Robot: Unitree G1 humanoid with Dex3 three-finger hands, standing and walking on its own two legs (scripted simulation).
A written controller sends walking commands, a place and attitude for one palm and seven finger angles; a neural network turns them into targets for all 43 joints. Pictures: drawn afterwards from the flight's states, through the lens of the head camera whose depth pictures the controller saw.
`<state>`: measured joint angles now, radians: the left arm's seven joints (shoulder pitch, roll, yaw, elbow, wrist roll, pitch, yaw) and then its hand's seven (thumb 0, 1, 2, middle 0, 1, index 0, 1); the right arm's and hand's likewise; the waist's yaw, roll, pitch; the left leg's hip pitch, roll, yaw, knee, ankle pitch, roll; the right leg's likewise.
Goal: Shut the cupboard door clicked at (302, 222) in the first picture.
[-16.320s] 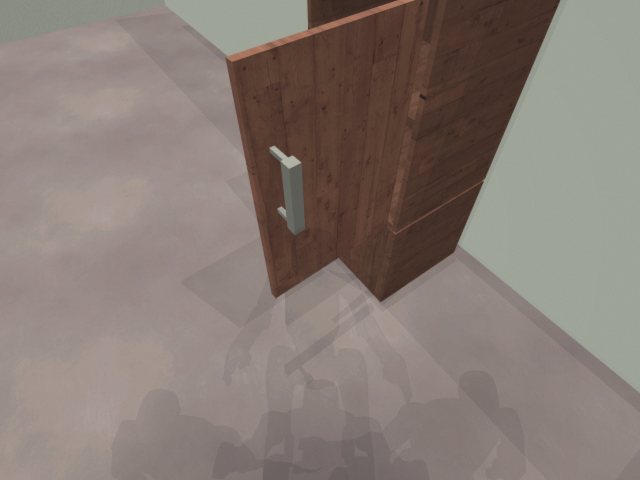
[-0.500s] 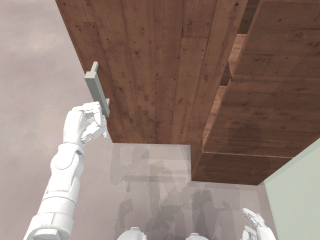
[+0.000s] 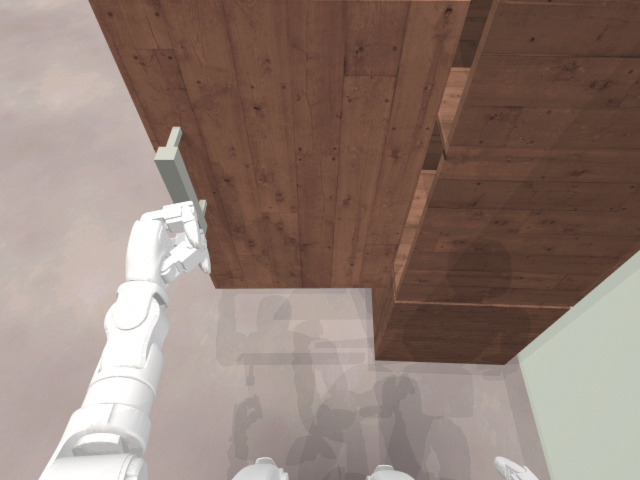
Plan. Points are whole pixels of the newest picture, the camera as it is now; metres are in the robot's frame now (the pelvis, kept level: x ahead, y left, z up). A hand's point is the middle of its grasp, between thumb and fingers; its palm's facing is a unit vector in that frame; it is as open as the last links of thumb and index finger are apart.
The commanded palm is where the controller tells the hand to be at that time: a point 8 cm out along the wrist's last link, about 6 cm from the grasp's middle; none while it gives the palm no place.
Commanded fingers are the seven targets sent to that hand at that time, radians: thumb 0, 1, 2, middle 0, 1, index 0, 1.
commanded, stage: bring the fist close to the handle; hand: left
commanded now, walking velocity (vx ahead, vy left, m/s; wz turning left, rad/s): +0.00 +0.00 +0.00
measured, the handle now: (187, 185) +0.50 +0.20 +0.07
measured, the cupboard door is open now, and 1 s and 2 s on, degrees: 92 80 69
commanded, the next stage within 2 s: push the door shut along its arc in 0.04 s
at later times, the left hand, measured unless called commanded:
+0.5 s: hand (208, 215) +0.44 +0.16 +0.07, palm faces -0.07 -1.00 -0.03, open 3.1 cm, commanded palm +0.42 +0.21 +0.07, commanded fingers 0.00 0.90 0.90 -1.30 -1.50 -1.30 -1.50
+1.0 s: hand (231, 186) +0.49 +0.14 +0.07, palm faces -0.21 -0.98 -0.01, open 3.1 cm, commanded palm +0.49 +0.18 +0.07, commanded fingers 0.00 0.90 0.90 -1.30 -1.50 -1.30 -1.50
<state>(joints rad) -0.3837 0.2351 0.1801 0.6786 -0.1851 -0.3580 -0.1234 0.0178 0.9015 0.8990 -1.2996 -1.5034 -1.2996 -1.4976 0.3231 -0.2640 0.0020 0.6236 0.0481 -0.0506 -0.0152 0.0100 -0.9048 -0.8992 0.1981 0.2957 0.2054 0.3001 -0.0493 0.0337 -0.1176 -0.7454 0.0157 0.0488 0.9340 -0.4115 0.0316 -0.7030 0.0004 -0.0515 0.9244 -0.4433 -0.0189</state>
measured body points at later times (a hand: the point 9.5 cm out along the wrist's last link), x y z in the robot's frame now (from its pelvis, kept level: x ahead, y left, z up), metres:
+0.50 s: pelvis -0.01 +0.00 -0.01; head +0.07 +0.00 +0.43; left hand +0.44 +0.21 +0.07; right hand +0.08 -0.27 -0.13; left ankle +0.03 +0.10 -0.69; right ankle +0.01 -0.11 -0.69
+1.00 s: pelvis -0.01 +0.01 -0.02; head +0.11 +0.02 +0.41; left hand +0.50 +0.19 +0.07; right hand +0.01 -0.26 -0.14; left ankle +0.03 +0.10 -0.69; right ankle +0.01 -0.11 -0.69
